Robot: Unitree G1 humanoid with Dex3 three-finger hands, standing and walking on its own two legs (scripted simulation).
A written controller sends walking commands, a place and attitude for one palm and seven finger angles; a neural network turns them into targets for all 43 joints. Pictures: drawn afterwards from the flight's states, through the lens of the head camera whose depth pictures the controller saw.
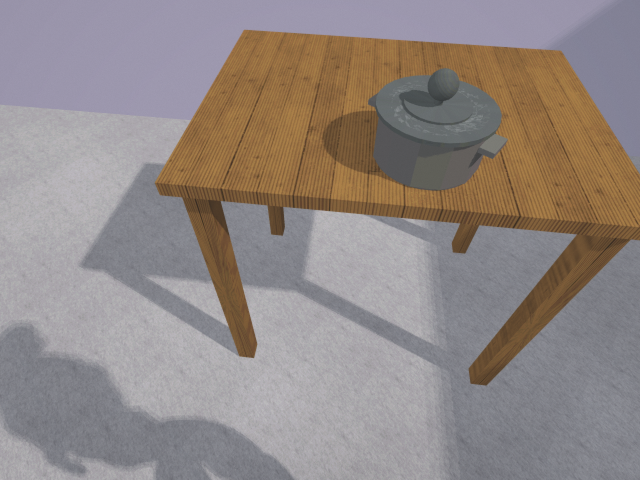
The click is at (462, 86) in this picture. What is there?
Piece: lid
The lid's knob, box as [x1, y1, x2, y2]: [428, 68, 459, 100]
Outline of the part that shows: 450,69 439,69 431,75 428,81 428,91 430,95 435,99 445,100 451,97 456,92 459,83 458,77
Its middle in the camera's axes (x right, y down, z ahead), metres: +0.19 -0.24 +0.62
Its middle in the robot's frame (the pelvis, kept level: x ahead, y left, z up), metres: +0.66 -0.15 +0.16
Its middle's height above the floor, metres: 0.93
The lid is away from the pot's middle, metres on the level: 0.00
